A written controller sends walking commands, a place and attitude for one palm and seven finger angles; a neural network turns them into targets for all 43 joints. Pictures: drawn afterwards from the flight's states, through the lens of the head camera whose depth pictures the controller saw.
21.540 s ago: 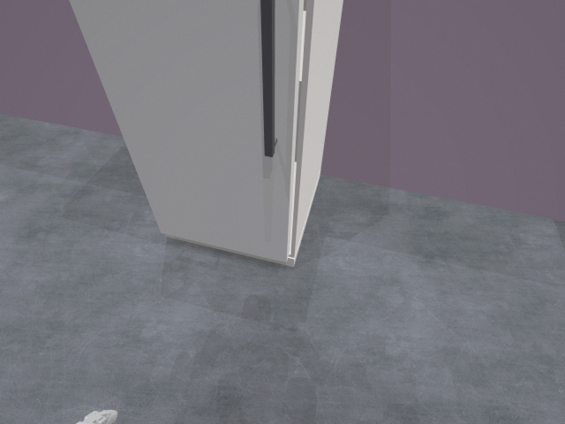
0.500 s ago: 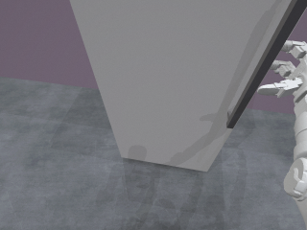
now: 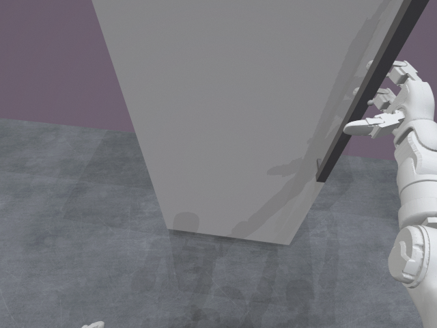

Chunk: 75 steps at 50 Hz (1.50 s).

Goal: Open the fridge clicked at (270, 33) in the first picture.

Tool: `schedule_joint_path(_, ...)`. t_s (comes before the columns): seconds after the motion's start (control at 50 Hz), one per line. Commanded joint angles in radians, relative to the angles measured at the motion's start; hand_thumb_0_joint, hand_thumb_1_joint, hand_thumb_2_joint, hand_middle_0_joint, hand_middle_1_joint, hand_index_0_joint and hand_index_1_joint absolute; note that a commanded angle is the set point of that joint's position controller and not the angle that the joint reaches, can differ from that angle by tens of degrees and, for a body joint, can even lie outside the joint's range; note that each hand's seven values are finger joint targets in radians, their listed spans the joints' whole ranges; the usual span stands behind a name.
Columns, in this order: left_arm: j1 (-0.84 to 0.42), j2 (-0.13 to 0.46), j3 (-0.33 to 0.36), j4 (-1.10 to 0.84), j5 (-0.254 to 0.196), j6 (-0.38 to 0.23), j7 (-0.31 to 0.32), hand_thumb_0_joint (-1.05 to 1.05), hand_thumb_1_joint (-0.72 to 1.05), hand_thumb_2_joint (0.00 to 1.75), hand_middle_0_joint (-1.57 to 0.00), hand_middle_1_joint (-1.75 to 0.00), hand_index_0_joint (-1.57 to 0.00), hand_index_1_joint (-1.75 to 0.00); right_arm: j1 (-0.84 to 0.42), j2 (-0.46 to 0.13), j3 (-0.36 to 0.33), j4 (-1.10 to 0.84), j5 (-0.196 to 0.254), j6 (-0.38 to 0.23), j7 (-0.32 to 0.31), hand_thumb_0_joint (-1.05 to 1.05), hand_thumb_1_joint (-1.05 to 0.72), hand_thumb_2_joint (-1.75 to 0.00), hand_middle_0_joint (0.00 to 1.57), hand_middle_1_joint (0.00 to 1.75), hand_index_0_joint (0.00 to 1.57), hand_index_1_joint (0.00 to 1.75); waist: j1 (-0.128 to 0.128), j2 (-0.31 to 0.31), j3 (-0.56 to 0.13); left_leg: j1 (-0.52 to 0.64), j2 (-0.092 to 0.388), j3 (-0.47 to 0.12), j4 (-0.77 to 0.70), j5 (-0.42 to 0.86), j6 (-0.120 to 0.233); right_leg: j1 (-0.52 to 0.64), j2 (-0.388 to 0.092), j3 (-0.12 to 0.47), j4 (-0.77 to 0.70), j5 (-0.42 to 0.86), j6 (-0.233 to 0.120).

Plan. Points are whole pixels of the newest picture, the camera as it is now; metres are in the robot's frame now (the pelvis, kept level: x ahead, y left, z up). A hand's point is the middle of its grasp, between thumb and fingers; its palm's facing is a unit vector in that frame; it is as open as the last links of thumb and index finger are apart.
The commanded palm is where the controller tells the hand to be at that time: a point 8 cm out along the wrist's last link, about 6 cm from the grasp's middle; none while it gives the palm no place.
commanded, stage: slide the fingers in behind the handle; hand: right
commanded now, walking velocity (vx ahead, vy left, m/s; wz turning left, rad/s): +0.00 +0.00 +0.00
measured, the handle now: (356, 100) +0.54 -0.18 +0.15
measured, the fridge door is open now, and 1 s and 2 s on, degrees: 0 0 0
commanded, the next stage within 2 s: grip the handle and tug to test in 0.94 s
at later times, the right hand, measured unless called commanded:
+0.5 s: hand (358, 100) +0.48 -0.16 +0.19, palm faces +0.00 +1.00 +0.01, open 14.0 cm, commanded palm +0.46 -0.22 +0.18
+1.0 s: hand (355, 100) +0.49 -0.16 +0.19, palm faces +0.00 +1.00 +0.00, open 14.0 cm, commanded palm +0.46 -0.21 +0.18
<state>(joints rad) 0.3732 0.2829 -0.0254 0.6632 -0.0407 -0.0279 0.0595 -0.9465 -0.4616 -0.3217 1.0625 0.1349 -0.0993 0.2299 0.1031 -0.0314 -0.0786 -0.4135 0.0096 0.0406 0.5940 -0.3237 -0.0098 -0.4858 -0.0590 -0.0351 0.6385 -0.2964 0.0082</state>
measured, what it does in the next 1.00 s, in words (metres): stands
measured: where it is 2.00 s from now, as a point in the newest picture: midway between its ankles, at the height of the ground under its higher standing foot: outside the picture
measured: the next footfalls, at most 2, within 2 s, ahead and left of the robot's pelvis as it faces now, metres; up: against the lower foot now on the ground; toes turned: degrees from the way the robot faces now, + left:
none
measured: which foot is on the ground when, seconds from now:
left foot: down 0.00-1.00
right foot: down 0.00-1.00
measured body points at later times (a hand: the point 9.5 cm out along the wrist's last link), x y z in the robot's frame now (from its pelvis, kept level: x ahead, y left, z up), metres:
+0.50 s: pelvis +0.00 +0.00 +0.00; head +0.03 +0.00 +0.45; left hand +0.03 +0.27 -0.12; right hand +0.48 -0.22 +0.19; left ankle -0.02 +0.13 -0.73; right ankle +0.01 -0.12 -0.73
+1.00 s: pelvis +0.00 +0.00 +0.00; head +0.04 +0.00 +0.45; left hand +0.04 +0.26 -0.12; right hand +0.48 -0.21 +0.19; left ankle -0.02 +0.13 -0.73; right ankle +0.01 -0.12 -0.73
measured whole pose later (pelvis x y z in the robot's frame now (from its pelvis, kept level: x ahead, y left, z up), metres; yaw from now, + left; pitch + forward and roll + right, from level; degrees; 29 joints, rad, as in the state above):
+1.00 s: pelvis +0.00 +0.00 +0.00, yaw +0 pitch +8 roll +1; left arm 0.38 0.27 -0.02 0.68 -0.03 -0.04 0.05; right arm -0.96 -0.41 -0.30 1.07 0.12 -0.11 0.17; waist 0.11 -0.03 -0.08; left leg -0.41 0.01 0.03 0.59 -0.32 -0.01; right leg -0.48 -0.05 -0.04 0.63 -0.30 0.00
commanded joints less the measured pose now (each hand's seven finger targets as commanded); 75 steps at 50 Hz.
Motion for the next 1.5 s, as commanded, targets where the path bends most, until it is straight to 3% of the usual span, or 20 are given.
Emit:
schedule_joint_path(0.0,0.067,0.149,0.06,-0.078,-0.003,-0.035,0.015,0.0,0.9,0.9,-0.2,-0.3,-0.2,-0.3,-0.524,-0.244,-0.03,-0.222,0.017,-0.073,-0.002,0.0,0.5,-0.3,0.3,1.2,0.3,1.2,0.005,-0.024,-0.327,0.054,-0.033,-0.008,-0.063,0.354,0.018,0.25,0.035,0.031,-0.043,0.268,-0.038)
schedule_joint_path(0.06,0.065,0.146,0.062,-0.083,-0.004,-0.036,0.013,0.0,0.9,0.9,-0.2,-0.3,-0.2,-0.3,-0.49,-0.25,-0.047,-0.241,0.021,-0.078,-0.007,0.0,0.5,-0.3,0.3,1.2,0.3,1.2,-0.007,-0.012,-0.357,0.085,-0.035,-0.01,-0.061,0.384,0.018,0.258,0.037,0.024,-0.043,0.288,-0.041)
schedule_joint_path(0.24,0.071,0.144,0.064,-0.073,-0.004,-0.038,0.014,0.0,0.9,0.9,-0.2,-0.3,-0.2,-0.3,-0.505,-0.203,-0.011,-0.232,0.024,-0.066,-0.017,0.0,0.5,-0.3,0.3,1.2,0.3,1.2,0.011,0.021,-0.297,0.065,-0.036,-0.006,-0.078,0.337,0.016,0.239,0.035,0.022,-0.052,0.245,-0.045)
schedule_joint_path(0.56,0.066,0.14,0.065,-0.077,-0.002,-0.044,0.006,0.0,0.9,0.9,-0.2,-0.3,-0.2,-0.3,-0.484,-0.208,-0.031,-0.241,0.009,-0.078,-0.041,0.0,0.5,-0.3,0.3,1.2,0.3,1.2,-0.009,-0.017,-0.344,0.073,-0.037,-0.008,-0.062,0.376,0.019,0.265,0.034,0.019,-0.048,0.291,-0.039)
schedule_joint_path(0.6,0.06,0.137,0.066,-0.076,-0.002,-0.047,0.005,0.0,0.9,0.9,-0.2,-0.3,-0.2,-0.3,-0.523,-0.161,0.009,-0.263,0.012,-0.076,-0.04,0.0,0.5,-0.3,0.3,1.2,0.3,1.2,0.006,-0.026,-0.326,0.048,-0.038,-0.005,-0.067,0.355,0.018,0.277,0.033,0.023,-0.051,0.278,-0.037)
schedule_joint_path(0.66,0.065,0.144,0.065,-0.07,-0.001,-0.048,0.008,0.0,0.9,0.9,-0.2,-0.3,-0.2,-0.3,-0.514,-0.197,-0.023,-0.243,0.016,-0.072,-0.048,0.0,0.5,-0.3,0.3,1.2,0.3,1.2,0.002,0.018,-0.323,0.061,-0.038,-0.006,-0.069,0.342,0.017,0.257,0.032,0.026,-0.055,0.258,-0.04)
schedule_joint_path(0.7,0.058,0.138,0.062,-0.068,-0.002,-0.048,0.009,0.0,0.9,0.9,-0.2,-0.3,-0.2,-0.3,-0.549,-0.157,0.021,-0.242,0.008,-0.068,-0.049,0.0,0.5,-0.3,0.3,1.2,0.3,1.2,0.015,-0.018,-0.294,0.03,-0.035,-0.005,-0.073,0.321,0.017,0.26,0.032,0.027,-0.059,0.245,-0.038)
schedule_joint_path(0.78,0.067,0.14,0.065,-0.065,0.002,-0.055,0.005,0.0,0.9,0.9,-0.2,-0.3,-0.2,-0.3,-0.541,-0.178,-0.011,-0.259,0.009,-0.083,-0.061,0.0,0.5,-0.3,0.3,1.2,0.3,1.2,0.002,-0.041,-0.367,0.038,-0.037,-0.004,-0.06,0.342,0.022,0.31,0.03,0.037,-0.046,0.296,-0.032)
schedule_joint_path(0.84,0.074,0.141,0.064,-0.062,0.004,-0.053,0.004,0.0,0.9,0.9,-0.2,-0.3,-0.2,-0.3,-0.514,-0.161,0.004,-0.221,0.008,-0.08,-0.058,0.0,0.5,-0.3,0.3,1.2,0.3,1.2,0.007,0.019,-0.332,0.054,-0.038,0.0,-0.06,0.349,0.02,0.268,0.031,0.033,-0.045,0.29,-0.037)
schedule_joint_path(0.92,0.07,0.139,0.062,-0.062,0.002,-0.051,0.004,0.0,0.9,0.9,-0.2,-0.3,-0.2,-0.3,-0.55,-0.153,0.019,-0.207,-0.002,-0.07,-0.058,0.0,0.5,-0.3,0.3,1.2,0.3,1.2,0.015,0.0,-0.299,0.026,-0.036,-0.001,-0.062,0.327,0.019,0.254,0.031,0.036,-0.054,0.262,-0.035)
schedule_joint_path(0.96,0.07,0.142,0.066,-0.071,0.003,-0.05,0.003,0.0,0.9,0.9,-0.2,-0.3,-0.2,-0.3,-0.527,-0.186,-0.019,-0.247,0.004,-0.082,-0.062,0.0,0.5,-0.3,0.3,1.2,0.3,1.2,-0.001,-0.007,-0.372,0.06,-0.037,-0.006,-0.054,0.362,0.02,0.283,0.032,0.032,-0.045,0.3,-0.035)
schedule_joint_path(1.02,0.07,0.137,0.066,-0.063,0.002,-0.051,0.003,0.0,0.9,0.9,-0.2,-0.3,-0.2,-0.3,-0.532,-0.162,0.002,-0.229,0.003,-0.078,-0.06,0.0,0.5,-0.3,0.3,1.2,0.3,1.2,0.008,-0.002,-0.321,0.037,-0.039,-0.003,-0.062,0.349,0.018,0.269,0.03,0.029,-0.046,0.282,-0.035)
schedule_joint_path(1.04,0.078,0.141,0.063,-0.062,0.004,-0.049,0.005,0.0,0.9,0.9,-0.2,-0.3,-0.2,-0.3,-0.523,-0.172,-0.003,-0.213,0.008,-0.078,-0.061,0.0,0.45,-0.32,0.3,1.21,0.3,1.21,0.011,0.038,-0.307,0.055,-0.039,-0.002,-0.066,0.348,0.017,0.241,0.031,0.027,-0.046,0.273,-0.04)
schedule_joint_path(1.12,0.074,0.14,0.065,-0.064,0.004,-0.047,0.005,0.0,0.9,0.9,-0.2,-0.3,-0.2,-0.3,-0.556,-0.199,-0.016,-0.236,-0.007,-0.079,-0.063,0.0,0.27,-0.4,0.32,1.23,0.32,1.23,0.008,-0.026,-0.342,0.049,-0.036,-0.008,-0.061,0.356,0.018,0.264,0.033,0.026,-0.045,0.278,-0.037)
schedule_joint_path(1.18,0.078,0.144,0.067,-0.072,0.003,-0.043,0.006,0.0,0.9,0.9,-0.2,-0.3,-0.2,-0.3,-0.516,-0.232,-0.045,-0.236,-0.002,-0.084,-0.057,0.0,0.13,-0.46,0.34,1.25,0.34,1.25,-0.001,0.004,-0.37,0.087,-0.037,-0.011,-0.056,0.387,0.017,0.253,0.034,0.022,-0.045,0.296,-0.039)
schedule_joint_path(1.22,0.072,0.136,0.067,-0.069,0.002,-0.044,0.004,0.0,0.9,0.9,-0.2,-0.3,-0.2,-0.3,-0.541,-0.184,-0.001,-0.263,-0.003,-0.089,-0.049,0.0,0.03,-0.5,0.35,1.27,0.35,1.27,0.007,-0.052,-0.357,0.057,-0.038,-0.007,-0.057,0.386,0.02,0.285,0.033,0.023,-0.041,0.311,-0.036)
schedule_joint_path(1.24,0.082,0.138,0.067,-0.07,0.004,-0.043,0.004,0.0,0.9,0.9,-0.2,-0.3,-0.2,-0.3,-0.509,-0.174,0.0,-0.239,0.005,-0.084,-0.048,0.0,-0.01,-0.52,0.35,1.27,0.35,1.27,0.01,0.002,-0.347,0.071,-0.04,-0.005,-0.06,0.389,0.018,0.267,0.033,0.023,-0.038,0.313,-0.041)
schedule_joint_path(1.36,0.076,0.144,0.068,-0.069,0.001,-0.037,0.008,0.0,0.9,0.9,-0.2,-0.3,-0.2,-0.3,-0.516,-0.219,-0.034,-0.257,0.01,-0.071,-0.039,0.0,-0.29,-0.64,0.38,1.31,0.38,1.31,0.002,-0.021,-0.354,0.083,-0.037,-0.01,-0.062,0.402,0.018,0.26,0.036,0.02,-0.043,0.309,-0.041)
schedule_joint_path(1.4,0.069,0.138,0.067,-0.073,0.001,-0.038,0.007,0.0,0.9,0.9,-0.2,-0.3,-0.2,-0.3,-0.519,-0.166,0.008,-0.265,0.014,-0.068,-0.036,0.0,-0.39,-0.68,0.4,1.33,0.4,1.33,0.013,-0.023,-0.342,0.061,-0.039,-0.007,-0.065,0.393,0.016,0.272,0.035,0.02,-0.043,0.306,-0.04)
schedule_joint_path(1.48,0.067,0.141,0.069,-0.073,0.0,-0.039,0.007,0.0,0.9,0.9,-0.2,-0.3,-0.2,-0.3,-0.514,-0.177,-0.005,-0.287,0.017,-0.074,-0.041,0.0,-0.57,-0.76,0.42,1.35,0.42,1.35,0.003,-0.03,-0.364,0.064,-0.039,-0.006,-0.061,0.39,0.02,0.295,0.033,0.027,-0.043,0.321,-0.038)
